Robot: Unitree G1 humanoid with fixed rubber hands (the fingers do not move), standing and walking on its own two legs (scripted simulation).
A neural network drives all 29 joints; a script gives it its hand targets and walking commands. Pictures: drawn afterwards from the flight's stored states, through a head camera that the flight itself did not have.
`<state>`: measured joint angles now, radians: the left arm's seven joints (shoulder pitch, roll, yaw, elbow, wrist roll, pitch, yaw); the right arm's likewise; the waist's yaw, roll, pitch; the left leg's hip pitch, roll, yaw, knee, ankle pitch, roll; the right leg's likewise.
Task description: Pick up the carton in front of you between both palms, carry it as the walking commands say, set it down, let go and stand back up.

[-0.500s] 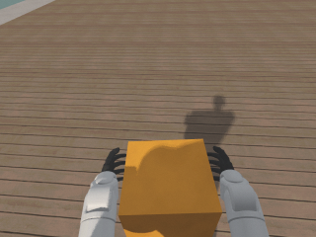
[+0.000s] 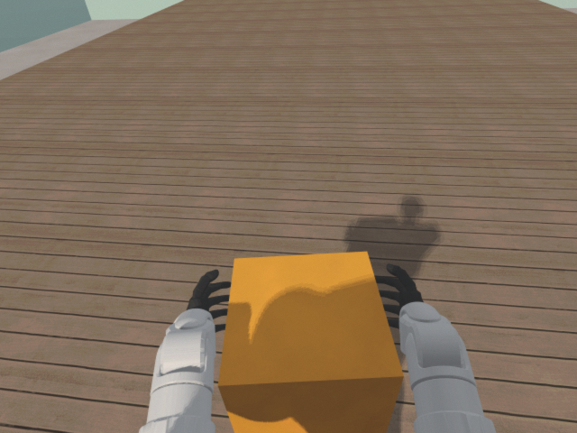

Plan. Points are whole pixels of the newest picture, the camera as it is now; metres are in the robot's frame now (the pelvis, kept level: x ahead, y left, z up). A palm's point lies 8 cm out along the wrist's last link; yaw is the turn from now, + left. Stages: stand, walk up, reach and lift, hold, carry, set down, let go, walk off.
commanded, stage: hold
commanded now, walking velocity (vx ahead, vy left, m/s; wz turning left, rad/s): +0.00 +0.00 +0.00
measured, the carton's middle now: (306, 356) +0.28 +0.00 -0.05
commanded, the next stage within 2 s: set down in 0.10 s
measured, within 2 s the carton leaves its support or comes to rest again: neither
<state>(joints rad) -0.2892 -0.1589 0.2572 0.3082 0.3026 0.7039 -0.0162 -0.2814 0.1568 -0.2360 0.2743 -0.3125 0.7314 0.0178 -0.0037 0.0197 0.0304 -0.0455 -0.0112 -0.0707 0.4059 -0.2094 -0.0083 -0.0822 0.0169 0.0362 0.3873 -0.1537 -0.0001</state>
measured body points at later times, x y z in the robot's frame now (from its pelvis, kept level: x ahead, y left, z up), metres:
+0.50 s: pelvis +0.01 +0.00 -0.01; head +0.06 +0.00 +0.43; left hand +0.35 +0.16 -0.03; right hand +0.36 -0.14 -0.03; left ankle +0.02 +0.13 -0.74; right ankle +0.05 -0.12 -0.74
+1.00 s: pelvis -0.04 +0.00 -0.14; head +0.18 -0.01 +0.26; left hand +0.38 +0.17 -0.21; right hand +0.40 -0.13 -0.22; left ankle +0.02 +0.13 -0.74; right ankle +0.05 -0.12 -0.74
